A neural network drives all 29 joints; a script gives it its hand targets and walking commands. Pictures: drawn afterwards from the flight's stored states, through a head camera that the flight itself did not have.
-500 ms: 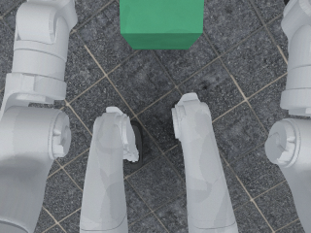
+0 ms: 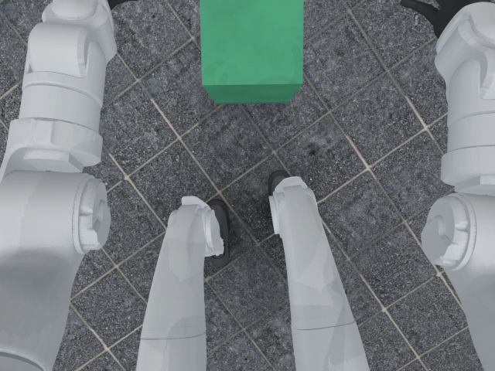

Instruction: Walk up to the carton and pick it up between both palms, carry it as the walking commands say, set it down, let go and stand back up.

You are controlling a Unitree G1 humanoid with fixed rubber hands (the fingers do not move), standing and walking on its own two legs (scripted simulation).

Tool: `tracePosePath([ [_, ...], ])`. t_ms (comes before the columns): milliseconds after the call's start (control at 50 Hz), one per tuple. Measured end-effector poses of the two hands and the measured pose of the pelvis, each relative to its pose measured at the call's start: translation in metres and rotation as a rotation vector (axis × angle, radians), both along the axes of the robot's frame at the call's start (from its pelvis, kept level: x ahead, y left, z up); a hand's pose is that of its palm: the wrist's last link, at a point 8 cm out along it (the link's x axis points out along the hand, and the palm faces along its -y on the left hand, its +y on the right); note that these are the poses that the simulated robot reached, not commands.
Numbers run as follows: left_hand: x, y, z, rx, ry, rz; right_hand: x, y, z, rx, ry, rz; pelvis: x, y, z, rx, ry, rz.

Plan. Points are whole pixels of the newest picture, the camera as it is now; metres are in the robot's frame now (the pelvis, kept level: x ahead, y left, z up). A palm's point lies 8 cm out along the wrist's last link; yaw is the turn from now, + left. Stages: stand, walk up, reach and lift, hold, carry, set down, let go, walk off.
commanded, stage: let go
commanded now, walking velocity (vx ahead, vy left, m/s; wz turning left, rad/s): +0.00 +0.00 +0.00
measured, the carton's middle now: (251, 53) +0.61 -0.07 -0.49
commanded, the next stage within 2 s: stand in 1.40 s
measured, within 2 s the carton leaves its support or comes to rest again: neither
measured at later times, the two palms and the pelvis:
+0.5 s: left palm (36, 147) +0.40 +0.16 +0.00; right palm out of the picture +0.34 -0.29 +0.01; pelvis +0.03 +0.00 +0.08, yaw -1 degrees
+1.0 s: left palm out of the picture +0.27 +0.23 +0.08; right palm out of the picture +0.27 -0.23 +0.08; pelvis +0.10 +0.01 +0.14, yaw -3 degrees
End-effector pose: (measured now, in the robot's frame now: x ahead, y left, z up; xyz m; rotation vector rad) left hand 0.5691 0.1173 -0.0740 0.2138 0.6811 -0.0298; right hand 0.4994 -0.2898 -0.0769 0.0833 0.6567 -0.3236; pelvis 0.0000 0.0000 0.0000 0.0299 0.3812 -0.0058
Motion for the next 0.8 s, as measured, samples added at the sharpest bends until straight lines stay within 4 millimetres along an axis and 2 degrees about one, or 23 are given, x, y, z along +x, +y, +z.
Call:
tracePosePath([
  [120, -0.011, 0.005, 0.0, 0.033, 0.001, -0.009, -0.005, 0.004, 0.004, 0.001, -0.018, 0.039, 0.0, 0.001, 0.011, -0.002, -0.055, -0.003],
  [200, -0.043, 0.016, -0.001, 0.076, 0.048, 0.003, -0.031, 0.006, 0.005, -0.024, 0.033, 0.108, 0.006, 0.0, 0.021, -0.001, -0.076, -0.006],
  [260, -0.074, 0.025, 0.006, 0.095, 0.072, 0.017, -0.057, 0.007, 0.012, -0.034, 0.071, 0.153, 0.011, -0.001, 0.032, 0.002, -0.107, -0.01],
  [380, -0.127, 0.033, 0.036, 0.081, 0.093, 0.036, -0.112, 0.005, 0.039, -0.042, 0.127, 0.21, 0.018, -0.003, 0.057, 0.002, -0.183, -0.015],
  [520, -0.175, 0.049, 0.082, 0.068, 0.094, 0.056, -0.171, -0.002, 0.09, -0.069, 0.158, 0.219, 0.037, -0.005, 0.082, 0.001, -0.183, -0.025],
  [640, -0.207, 0.067, 0.117, 0.051, 0.07, 0.059, -0.202, 0.009, 0.124, -0.068, 0.132, 0.211, 0.053, -0.003, 0.103, -0.008, -0.266, -0.03],
  [800, -0.254, 0.095, 0.139, 0.061, 0.09, 0.08, -0.225, 0.042, 0.136, -0.047, 0.134, 0.25, 0.071, 0.007, 0.124, -0.036, -0.39, -0.037],
])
